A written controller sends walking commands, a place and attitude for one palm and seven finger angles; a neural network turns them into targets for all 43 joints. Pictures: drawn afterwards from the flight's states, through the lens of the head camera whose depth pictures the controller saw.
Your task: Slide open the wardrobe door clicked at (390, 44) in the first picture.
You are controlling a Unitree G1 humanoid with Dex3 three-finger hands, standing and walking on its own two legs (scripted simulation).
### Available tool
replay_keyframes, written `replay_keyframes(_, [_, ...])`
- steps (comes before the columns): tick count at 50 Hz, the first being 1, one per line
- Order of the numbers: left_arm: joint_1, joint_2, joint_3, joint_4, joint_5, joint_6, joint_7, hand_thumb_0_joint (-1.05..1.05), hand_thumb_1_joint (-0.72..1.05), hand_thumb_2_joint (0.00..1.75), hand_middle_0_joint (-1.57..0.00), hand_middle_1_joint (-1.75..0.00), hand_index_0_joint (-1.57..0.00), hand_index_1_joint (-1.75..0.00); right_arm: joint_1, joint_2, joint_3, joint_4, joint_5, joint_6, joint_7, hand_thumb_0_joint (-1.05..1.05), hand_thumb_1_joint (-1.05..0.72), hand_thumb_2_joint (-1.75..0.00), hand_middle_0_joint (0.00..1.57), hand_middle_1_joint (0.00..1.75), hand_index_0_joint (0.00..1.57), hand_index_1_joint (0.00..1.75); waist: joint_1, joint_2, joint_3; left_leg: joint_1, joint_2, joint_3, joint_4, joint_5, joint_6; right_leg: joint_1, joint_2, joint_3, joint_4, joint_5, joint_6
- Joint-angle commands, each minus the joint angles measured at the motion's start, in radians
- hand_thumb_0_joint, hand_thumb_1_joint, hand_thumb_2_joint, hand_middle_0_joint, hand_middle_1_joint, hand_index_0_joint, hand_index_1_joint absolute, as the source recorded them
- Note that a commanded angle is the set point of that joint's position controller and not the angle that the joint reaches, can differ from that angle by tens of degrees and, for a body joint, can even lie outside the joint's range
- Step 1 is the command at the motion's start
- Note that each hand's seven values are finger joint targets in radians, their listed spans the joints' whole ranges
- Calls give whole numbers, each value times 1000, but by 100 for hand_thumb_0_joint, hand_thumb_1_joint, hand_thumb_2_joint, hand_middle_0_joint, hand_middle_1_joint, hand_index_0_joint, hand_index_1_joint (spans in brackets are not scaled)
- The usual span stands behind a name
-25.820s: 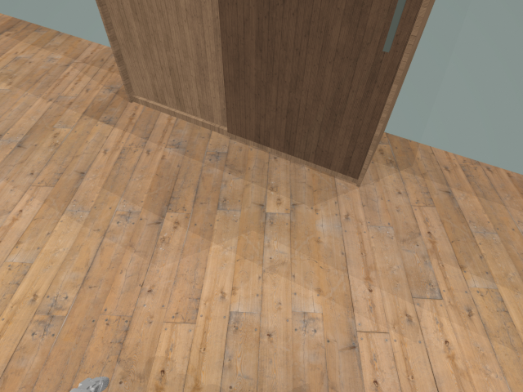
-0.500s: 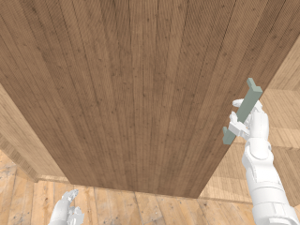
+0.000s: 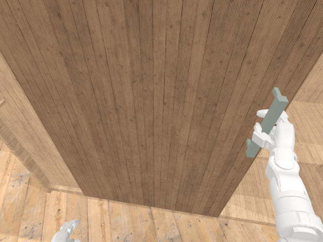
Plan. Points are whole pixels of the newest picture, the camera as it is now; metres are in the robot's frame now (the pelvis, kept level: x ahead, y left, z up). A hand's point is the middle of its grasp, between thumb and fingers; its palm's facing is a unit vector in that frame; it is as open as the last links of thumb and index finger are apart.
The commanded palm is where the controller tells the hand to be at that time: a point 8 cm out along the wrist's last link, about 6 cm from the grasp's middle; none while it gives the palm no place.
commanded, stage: stop walking and hold the door there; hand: right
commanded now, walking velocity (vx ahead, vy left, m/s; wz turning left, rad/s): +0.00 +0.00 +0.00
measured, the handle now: (262, 125) +0.43 -0.26 +0.08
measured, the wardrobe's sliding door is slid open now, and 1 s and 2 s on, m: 0.54 0.54 0.54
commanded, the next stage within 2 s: loosen the grip on the handle in 0.58 s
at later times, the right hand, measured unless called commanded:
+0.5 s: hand (256, 134) +0.38 -0.22 +0.10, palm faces +0.38 +0.90 -0.19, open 5.9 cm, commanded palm +0.34 -0.25 +0.09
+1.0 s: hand (257, 131) +0.39 -0.23 +0.10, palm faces +0.42 +0.89 -0.20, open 10.6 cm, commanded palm +0.34 -0.25 +0.09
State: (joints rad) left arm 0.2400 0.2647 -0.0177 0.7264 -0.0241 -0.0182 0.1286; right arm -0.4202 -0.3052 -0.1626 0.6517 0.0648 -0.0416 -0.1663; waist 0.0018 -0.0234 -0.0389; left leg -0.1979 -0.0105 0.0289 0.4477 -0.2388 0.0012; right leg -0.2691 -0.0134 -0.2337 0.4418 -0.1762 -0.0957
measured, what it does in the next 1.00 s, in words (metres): stands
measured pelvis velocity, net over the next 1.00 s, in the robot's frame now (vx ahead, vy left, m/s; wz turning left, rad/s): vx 0.00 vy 0.05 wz -0.07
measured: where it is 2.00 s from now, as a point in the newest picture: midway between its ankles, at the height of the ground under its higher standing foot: outside the picture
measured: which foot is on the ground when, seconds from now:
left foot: down 0.00-1.00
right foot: down 0.00-1.00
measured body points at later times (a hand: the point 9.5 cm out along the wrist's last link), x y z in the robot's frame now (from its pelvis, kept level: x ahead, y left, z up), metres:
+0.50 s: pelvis +0.02 +0.02 +0.00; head +0.00 +0.03 +0.45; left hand +0.17 +0.27 -0.10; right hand +0.36 -0.27 +0.11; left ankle +0.00 +0.12 -0.74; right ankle +0.05 -0.05 -0.74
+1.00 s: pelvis +0.00 +0.05 -0.01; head +0.01 +0.04 +0.44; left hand +0.12 +0.30 -0.12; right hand +0.36 -0.27 +0.11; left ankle +0.00 +0.12 -0.74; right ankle +0.05 -0.05 -0.74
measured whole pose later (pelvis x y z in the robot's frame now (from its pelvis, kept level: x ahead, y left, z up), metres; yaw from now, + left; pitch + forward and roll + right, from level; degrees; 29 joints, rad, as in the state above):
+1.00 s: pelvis +0.00 +0.05 -0.01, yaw -4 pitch +2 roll +0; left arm 0.29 0.25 0.00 0.70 -0.03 -0.04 0.02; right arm -0.46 -0.37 -0.27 0.57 0.02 0.06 -0.12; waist 0.03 0.00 -0.02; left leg -0.28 -0.04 0.11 0.55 -0.31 0.07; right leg -0.38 -0.04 -0.15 0.56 -0.21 -0.04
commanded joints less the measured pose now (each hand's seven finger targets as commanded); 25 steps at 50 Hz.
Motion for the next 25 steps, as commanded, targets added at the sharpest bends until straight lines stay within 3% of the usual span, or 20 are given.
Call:
replay_keyframes(1, [-109,126,44,-144,0,-50,11,0,90,90,-20,-30,-20,-30,-423,-122,36,-242,-22,-92,22,0,-90,-90,45,140,45,140,3,-54,-223,-65,95,-90,-64,8,27,199,-208,278,-123,5,88])
replay_keyframes(5, [-102,138,50,-138,-2,-51,13,0,90,90,-20,-30,-20,-30,-402,-150,14,-225,-21,-91,20,0,-90,-90,45,140,45,140,2,-45,-228,-67,104,-105,-72,60,26,214,-205,269,-89,85,83])
replay_keyframes(7, [-109,127,45,-146,-5,-49,12,0,90,90,-20,-30,-20,-30,-403,-113,44,-231,-17,-91,26,0,-90,-90,45,140,45,140,6,-38,-229,-67,105,-105,-70,74,24,218,-203,265,-78,111,81])
replay_keyframes(10, [-98,142,53,-139,-5,-45,13,0,90,90,-20,-30,-20,-30,-369,-171,-5,-207,-20,-88,21,0,-90,-90,45,140,45,140,0,-21,-225,-62,117,-121,-79,117,25,215,-198,258,-56,140,79])
replay_keyframes(11, [-105,129,47,-148,-7,-44,11,0,90,90,-20,-30,-20,-30,-378,-129,34,-224,-18,-89,27,0,-90,-90,45,140,45,140,6,-19,-232,-59,118,-121,-76,128,24,219,-196,254,-48,150,80])
replay_keyframes(13, [-105,126,46,-151,-8,-42,12,0,90,90,-20,-30,-20,-30,-372,-134,28,-234,-16,-89,27,0,-90,-90,45,140,45,140,6,-32,-240,-62,117,-121,-73,139,24,233,-195,252,-41,165,78])
replay_keyframes(15, [-102,136,51,-147,-7,-40,13,0,90,90,-20,-30,-20,-30,-344,-173,-8,-218,-18,-86,23,0,-90,-90,45,140,45,140,1,-23,-229,-60,117,-121,-72,157,21,224,-198,253,-38,178,75])
replay_keyframes(17, [-106,128,46,-154,-9,-35,12,0,90,90,-20,-30,-20,-30,-334,-163,-1,-215,-17,-86,26,0,-90,-90,45,140,45,140,2,-1,-226,-55,126,-133,-82,170,22,212,-190,246,-27,164,75])
replay_keyframes(19, [-104,138,50,-150,-9,-31,14,0,90,90,-20,-30,-20,-30,-318,-193,-24,-208,-17,-85,25,0,-90,-90,45,140,45,140,2,1,-226,-50,133,-135,-81,196,22,212,-183,239,-18,174,76])
replay_keyframes(20, [-103,136,49,-152,-11,-29,13,0,90,90,-20,-30,-20,-30,-313,-193,-28,-208,-18,-86,26,0,-90,-90,45,140,45,140,1,6,-222,-54,131,-134,-79,195,22,214,-184,241,-18,177,76])
replay_keyframes(21, [-111,125,44,-161,-12,-28,12,0,90,90,-20,-30,-20,-30,-317,-154,9,-223,-17,-86,31,0,-90,-90,45,140,45,140,3,-6,-223,-55,129,-134,-76,198,20,218,-184,240,-18,177,74])
replay_keyframes(25, [-109,134,47,-162,-12,-25,15,0,90,90,-20,-30,-20,-30,-304,-198,-31,-243,-19,-88,26,0,-90,-90,45,140,45,140,-1,-14,-229,-44,127,-123,-65,232,17,224,-187,239,-10,228,71])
